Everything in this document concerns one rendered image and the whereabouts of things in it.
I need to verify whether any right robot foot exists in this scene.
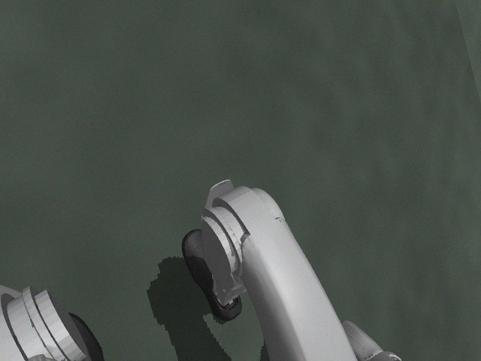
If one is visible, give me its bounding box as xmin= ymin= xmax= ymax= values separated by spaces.
xmin=182 ymin=229 xmax=242 ymax=321

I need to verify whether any left robot foot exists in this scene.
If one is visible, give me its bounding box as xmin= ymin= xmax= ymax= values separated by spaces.
xmin=69 ymin=313 xmax=104 ymax=361

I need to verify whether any right robot hand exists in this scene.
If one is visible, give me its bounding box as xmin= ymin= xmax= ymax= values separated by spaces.
xmin=340 ymin=320 xmax=384 ymax=361

